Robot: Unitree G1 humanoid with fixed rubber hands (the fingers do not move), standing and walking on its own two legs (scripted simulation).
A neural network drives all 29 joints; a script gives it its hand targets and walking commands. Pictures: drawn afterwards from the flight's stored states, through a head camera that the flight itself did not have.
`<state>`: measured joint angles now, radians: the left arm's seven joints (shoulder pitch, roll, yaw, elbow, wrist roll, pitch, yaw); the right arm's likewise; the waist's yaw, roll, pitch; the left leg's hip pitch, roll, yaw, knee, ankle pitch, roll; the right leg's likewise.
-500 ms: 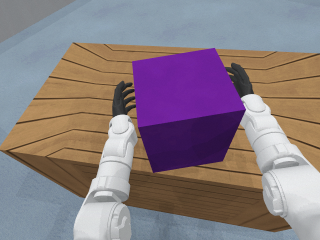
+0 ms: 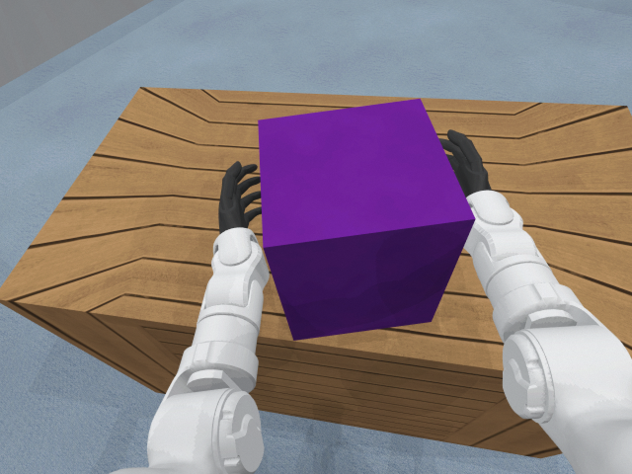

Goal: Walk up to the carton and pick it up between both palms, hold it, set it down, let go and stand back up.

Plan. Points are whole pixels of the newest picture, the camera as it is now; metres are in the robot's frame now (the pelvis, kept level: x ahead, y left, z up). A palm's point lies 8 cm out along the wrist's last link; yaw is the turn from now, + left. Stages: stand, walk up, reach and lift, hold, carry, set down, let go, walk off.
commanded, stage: reach and lift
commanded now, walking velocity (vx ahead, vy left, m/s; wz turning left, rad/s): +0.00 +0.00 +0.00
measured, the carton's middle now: (351, 229) +0.43 +0.04 +0.03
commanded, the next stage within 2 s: none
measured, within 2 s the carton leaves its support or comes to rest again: leaves its support in 0.98 s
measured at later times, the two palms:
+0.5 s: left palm (234, 230) +0.38 +0.19 +0.08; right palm (473, 200) +0.45 -0.10 +0.09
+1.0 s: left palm (231, 232) +0.37 +0.19 +0.08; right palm (471, 199) +0.45 -0.10 +0.09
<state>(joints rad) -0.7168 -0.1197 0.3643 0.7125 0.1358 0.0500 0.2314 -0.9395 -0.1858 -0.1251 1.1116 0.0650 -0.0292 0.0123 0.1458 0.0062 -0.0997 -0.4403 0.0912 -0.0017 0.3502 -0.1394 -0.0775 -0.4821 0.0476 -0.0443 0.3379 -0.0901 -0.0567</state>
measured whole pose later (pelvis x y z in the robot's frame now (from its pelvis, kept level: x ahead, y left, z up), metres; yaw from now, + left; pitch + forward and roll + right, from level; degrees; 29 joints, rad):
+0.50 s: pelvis +0.02 +0.01 +0.01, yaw +0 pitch +8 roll +0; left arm -0.56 -0.19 0.42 0.56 0.29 0.05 0.17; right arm -0.82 -0.10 -0.25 1.09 -0.12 -0.15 0.06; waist 0.08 0.00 -0.06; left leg -0.28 0.08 0.00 0.29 -0.15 -0.07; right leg -0.30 0.04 -0.05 0.26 -0.10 -0.04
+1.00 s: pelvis +0.01 +0.01 +0.01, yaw +1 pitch +8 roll +0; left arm -0.59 -0.17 0.41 0.61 0.26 0.00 0.18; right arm -0.83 -0.11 -0.21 1.10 -0.12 -0.20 0.01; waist 0.09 0.00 -0.06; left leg -0.29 0.09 -0.01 0.30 -0.14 -0.07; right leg -0.32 0.04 -0.05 0.26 -0.08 -0.05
